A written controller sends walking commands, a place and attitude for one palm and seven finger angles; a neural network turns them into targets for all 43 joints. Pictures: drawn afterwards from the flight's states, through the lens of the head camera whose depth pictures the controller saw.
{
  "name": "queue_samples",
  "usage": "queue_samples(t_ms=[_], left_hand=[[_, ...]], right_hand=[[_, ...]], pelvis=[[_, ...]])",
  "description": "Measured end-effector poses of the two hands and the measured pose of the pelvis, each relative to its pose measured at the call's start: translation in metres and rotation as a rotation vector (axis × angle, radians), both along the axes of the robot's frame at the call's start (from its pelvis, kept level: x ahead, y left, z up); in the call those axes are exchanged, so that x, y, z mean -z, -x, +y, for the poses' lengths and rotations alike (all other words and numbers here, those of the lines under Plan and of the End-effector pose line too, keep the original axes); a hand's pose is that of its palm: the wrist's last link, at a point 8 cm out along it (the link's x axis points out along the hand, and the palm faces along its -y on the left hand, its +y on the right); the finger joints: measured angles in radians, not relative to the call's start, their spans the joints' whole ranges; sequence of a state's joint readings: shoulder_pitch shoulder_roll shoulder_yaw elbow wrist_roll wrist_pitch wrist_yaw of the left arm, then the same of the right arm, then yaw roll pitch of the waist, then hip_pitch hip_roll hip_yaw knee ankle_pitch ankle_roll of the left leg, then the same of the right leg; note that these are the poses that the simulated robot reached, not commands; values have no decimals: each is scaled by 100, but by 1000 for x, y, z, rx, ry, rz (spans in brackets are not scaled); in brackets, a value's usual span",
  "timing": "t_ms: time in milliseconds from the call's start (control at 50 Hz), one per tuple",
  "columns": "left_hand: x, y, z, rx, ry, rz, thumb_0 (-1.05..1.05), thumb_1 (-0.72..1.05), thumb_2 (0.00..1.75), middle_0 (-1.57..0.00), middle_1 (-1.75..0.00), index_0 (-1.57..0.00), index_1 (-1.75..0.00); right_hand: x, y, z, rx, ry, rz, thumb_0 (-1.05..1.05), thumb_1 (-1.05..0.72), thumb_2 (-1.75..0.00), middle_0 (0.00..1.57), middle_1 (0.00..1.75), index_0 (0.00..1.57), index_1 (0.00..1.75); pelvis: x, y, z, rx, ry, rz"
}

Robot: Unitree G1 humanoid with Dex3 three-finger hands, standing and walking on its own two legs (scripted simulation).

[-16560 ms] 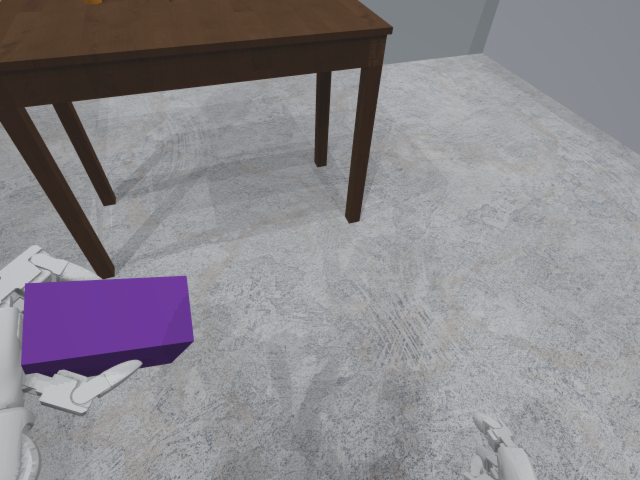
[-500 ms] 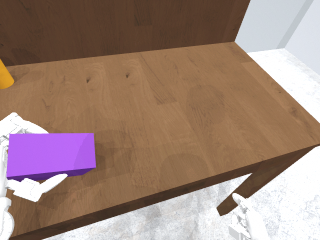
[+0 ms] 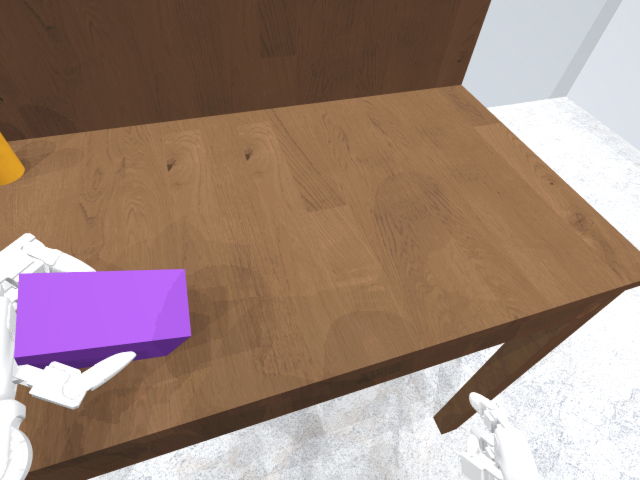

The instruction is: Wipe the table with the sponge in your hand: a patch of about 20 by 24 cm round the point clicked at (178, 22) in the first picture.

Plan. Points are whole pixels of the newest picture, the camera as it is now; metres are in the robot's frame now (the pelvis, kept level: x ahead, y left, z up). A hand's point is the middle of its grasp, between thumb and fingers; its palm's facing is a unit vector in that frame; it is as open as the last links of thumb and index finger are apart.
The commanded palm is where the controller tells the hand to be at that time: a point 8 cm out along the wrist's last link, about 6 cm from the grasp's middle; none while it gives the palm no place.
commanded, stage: shuffle to correct the standing spot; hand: left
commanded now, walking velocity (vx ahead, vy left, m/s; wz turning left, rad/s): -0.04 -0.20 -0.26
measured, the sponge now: (130, 319) +0.23 +0.21 +0.13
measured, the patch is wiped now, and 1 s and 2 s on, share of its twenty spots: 0.00 0.00 0.00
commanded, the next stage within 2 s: none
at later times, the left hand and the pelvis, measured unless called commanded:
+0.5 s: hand (135, 318) +0.22 +0.19 +0.15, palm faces +0.34 -0.86 -0.39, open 10.3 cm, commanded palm +0.16 +0.23 +0.17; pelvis -0.01 -0.05 +0.00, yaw -2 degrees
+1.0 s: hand (167, 315) +0.23 +0.17 +0.16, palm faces +0.31 -0.86 -0.41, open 10.3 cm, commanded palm +0.17 +0.21 +0.17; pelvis +0.00 -0.07 -0.01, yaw -1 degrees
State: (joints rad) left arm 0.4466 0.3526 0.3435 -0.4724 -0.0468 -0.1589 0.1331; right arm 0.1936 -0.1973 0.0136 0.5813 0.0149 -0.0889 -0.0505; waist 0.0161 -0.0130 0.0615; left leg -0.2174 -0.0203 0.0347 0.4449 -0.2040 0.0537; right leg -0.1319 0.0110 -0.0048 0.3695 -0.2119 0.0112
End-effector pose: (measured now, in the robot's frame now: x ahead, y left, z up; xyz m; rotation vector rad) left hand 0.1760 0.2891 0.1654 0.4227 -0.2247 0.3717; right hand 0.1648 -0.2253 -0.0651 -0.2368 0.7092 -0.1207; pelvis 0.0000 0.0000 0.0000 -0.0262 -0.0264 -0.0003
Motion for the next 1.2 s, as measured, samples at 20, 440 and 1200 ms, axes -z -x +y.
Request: queue_samples(t_ms=[20,440,1200], left_hand=[[0,0,0,1,1,0,-1,-52,102,-70,-135,-74,-134],[-4,-6,-44,49,-22,15,-1,-52,102,-70,-135,-74,-134],[-5,-6,-76,61,-31,43,-1,-52,102,-70,-135,-74,-134]], right_hand=[[0,0,0,1,0,0,1,-90,-89,20,30,20,30],[10,14,-34,25,-36,34,1,-90,-89,20,30,20,30],[14,2,-68,30,-29,33,1,-90,-89,20,30,20,30]], pelvis=[[0,0,0,2,-1,0],[4,7,-38,24,0,15],[7,1,-69,12,-6,23]])
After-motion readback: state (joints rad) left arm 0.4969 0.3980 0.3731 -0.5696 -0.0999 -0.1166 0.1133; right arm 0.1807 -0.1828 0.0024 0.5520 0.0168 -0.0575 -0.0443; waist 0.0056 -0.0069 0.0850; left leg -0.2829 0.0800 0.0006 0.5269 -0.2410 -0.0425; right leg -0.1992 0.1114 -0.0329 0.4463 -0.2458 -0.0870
